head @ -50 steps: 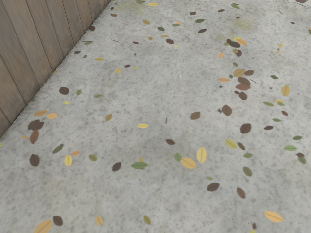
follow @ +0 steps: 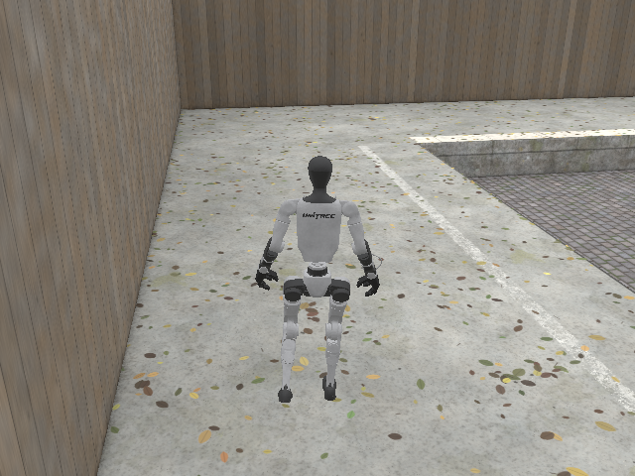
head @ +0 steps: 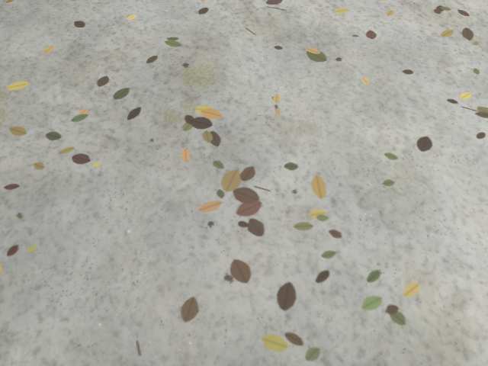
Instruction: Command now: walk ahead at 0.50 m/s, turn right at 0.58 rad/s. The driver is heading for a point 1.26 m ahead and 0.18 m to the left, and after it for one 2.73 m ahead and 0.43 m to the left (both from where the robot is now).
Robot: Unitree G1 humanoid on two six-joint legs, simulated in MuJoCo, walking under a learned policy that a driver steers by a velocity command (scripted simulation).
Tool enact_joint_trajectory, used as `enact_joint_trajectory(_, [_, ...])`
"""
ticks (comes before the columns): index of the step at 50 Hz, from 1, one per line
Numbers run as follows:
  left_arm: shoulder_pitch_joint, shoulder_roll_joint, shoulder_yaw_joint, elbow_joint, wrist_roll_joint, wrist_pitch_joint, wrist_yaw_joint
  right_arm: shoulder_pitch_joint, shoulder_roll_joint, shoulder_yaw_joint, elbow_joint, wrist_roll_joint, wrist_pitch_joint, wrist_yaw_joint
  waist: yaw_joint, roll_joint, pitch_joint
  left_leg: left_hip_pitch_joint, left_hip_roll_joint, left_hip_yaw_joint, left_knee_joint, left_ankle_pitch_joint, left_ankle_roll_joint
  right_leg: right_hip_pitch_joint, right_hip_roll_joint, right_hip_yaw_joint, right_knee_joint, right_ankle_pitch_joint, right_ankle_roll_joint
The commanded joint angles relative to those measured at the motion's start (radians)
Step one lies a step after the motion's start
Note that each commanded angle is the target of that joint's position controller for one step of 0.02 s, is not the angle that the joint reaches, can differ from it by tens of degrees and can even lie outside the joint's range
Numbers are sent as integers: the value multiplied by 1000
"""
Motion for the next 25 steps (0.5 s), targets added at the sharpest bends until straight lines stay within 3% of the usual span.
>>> enact_joint_trajectory(1, [19,121,32,-78,16,-22,14,-13,-131,-33,-86,-19,-18,-4,-4,-61,-136,-246,62,-70,-66,101,-2,287,-258,408,-305,149,-199])
enact_joint_trajectory(4, [41,136,35,-63,9,-29,31,-31,-87,-22,-88,-27,7,-3,-8,-48,-108,-235,49,-37,-201,198,-45,207,-232,304,-334,275,-200])
enact_joint_trajectory(8, [100,135,31,-21,5,-29,45,-163,-43,0,-114,-21,5,9,50,-74,-68,-181,17,-20,-492,480,-59,173,-175,201,-343,218,-136])
enact_joint_trajectory(11, [143,146,30,13,5,-34,42,-231,-48,5,-127,-3,-2,24,88,-87,-34,-168,7,-8,-595,577,-36,214,-212,200,-357,131,-125])
enact_joint_trajectory(15, [191,153,34,61,8,-26,42,-283,-68,5,-157,3,-8,45,104,-78,2,-286,3,-8,-653,451,30,416,-296,206,-305,233,-112])
enact_joint_trajectory(17, [181,163,38,72,8,-18,47,-250,-76,2,-156,5,-8,55,80,-87,-13,-256,-16,8,-666,362,66,477,-309,178,-254,387,-89])
enact_joint_trajectory(18, [162,172,39,70,10,-14,50,-200,-92,-6,-145,4,-7,56,50,-98,-50,-174,-47,33,-666,323,85,485,-298,150,-197,564,-74])
enact_joint_trajectory(19, [141,175,38,65,13,-8,54,-100,-116,-22,-118,2,-5,53,-7,-94,-120,-27,-90,68,-682,330,111,475,-268,106,-75,752,-54])
enact_joint_trajectory(20, [130,160,29,53,18,-4,60,39,-157,-42,-83,-2,-2,47,-74,-67,-216,193,-81,34,-675,381,146,391,-224,57,115,780,-20])
enact_joint_trajectory(21, [196,106,9,16,35,-14,61,164,-245,-63,-78,-12,1,41,-74,92,-356,552,132,-323,-670,372,272,77,-127,10,461,443,46])
enact_joint_trajectory(22, [252,47,-12,22,39,-36,49,207,-235,-62,-54,8,4,49,-51,265,-414,755,264,-732,-814,181,385,-226,22,62,697,-353,95])
enact_joint_trajectory(23, [160,121,-2,6,10,-58,36,193,-163,-42,-61,22,8,45,-90,166,-338,733,249,-723,-867,19,342,-345,-34,150,767,-347,82])
enact_joint_trajectory(24, [63,140,2,-21,-10,-76,28,132,-145,-38,-77,13,14,39,-90,97,-207,602,219,-601,-891,51,309,-384,-76,133,739,-258,73])
enact_joint_trajectory(25, [11,134,1,-34,2,-88,30,88,-138,-35,-90,3,20,34,-70,22,-136,476,183,-516,-908,144,293,-368,-108,115,674,-198,71])
Keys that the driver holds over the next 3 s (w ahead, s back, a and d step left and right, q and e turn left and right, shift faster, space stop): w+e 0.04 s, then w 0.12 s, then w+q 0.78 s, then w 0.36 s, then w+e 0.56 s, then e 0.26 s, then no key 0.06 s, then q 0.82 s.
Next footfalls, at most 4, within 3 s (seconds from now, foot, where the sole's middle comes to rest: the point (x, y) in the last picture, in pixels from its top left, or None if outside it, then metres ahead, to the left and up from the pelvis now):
0.40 left None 0.42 0.13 -0.77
0.88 right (274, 266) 0.72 -0.04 -0.77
1.38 left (164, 223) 0.88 0.30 -0.77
1.90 right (220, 142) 1.22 0.13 -0.77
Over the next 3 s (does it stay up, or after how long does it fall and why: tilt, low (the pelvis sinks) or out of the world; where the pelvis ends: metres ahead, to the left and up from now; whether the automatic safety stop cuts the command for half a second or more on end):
stays up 1.23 0.21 0.02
